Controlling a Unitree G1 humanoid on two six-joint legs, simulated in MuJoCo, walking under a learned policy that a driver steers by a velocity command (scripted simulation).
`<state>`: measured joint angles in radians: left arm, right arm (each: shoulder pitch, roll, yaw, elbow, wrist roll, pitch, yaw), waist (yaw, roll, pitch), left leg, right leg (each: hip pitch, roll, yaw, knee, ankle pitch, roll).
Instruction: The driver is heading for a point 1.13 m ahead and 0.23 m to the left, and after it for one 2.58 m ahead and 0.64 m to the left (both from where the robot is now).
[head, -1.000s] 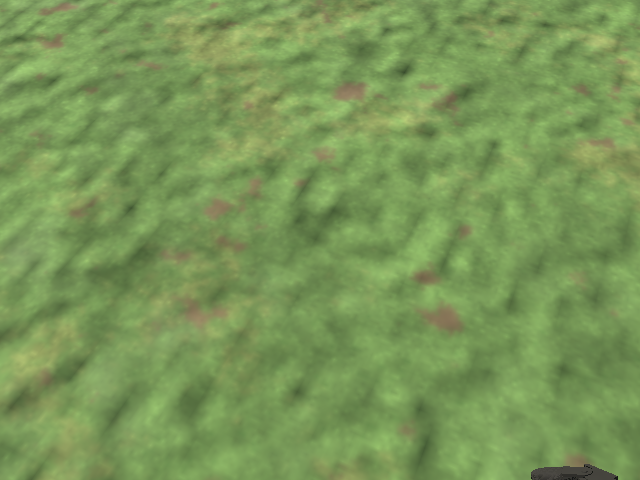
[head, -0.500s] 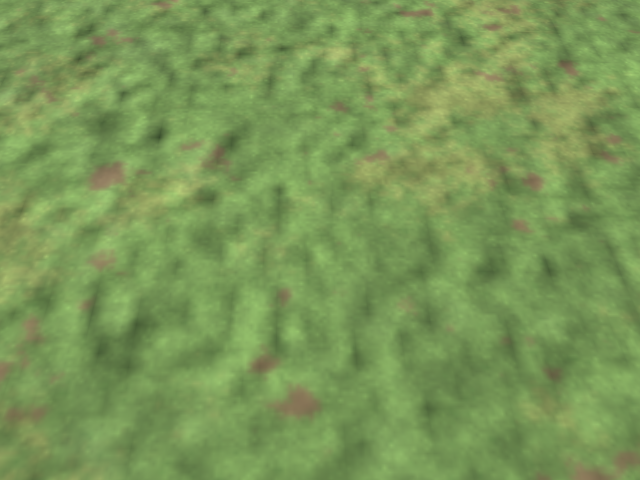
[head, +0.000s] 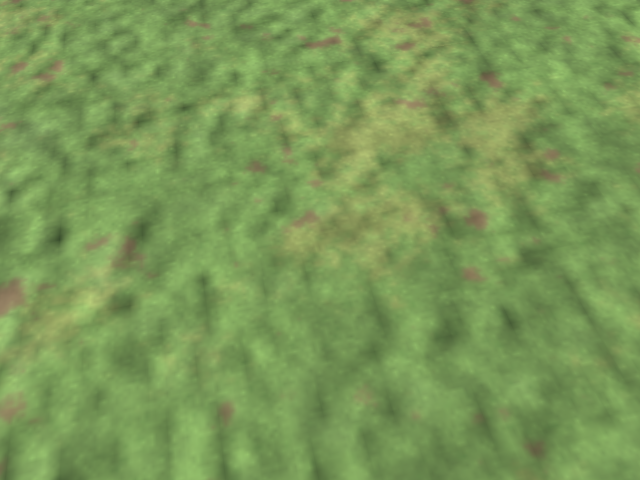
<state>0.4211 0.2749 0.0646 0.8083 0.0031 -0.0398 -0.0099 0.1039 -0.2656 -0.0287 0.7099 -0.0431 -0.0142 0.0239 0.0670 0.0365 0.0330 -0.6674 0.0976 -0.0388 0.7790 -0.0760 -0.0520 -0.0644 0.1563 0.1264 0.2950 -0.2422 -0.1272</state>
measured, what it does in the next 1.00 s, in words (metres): walks ahead: left foot, then right foot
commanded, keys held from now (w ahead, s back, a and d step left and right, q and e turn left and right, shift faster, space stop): w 0.70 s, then w+q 0.30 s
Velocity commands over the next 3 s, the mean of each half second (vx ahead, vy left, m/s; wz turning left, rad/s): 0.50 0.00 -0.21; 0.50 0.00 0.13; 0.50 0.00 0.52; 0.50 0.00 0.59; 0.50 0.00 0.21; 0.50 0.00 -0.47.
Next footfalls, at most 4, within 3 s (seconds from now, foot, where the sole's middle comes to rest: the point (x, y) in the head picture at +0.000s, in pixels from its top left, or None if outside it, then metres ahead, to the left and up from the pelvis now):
0.16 left None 0.27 0.12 -0.78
0.68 right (414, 455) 0.52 -0.10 -0.78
1.24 left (338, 332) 0.80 0.07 -0.78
1.76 right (366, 220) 1.15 0.01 -0.78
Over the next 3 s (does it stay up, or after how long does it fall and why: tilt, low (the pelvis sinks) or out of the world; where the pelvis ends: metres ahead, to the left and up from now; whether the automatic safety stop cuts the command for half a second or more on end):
stays up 1.47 0.40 -0.01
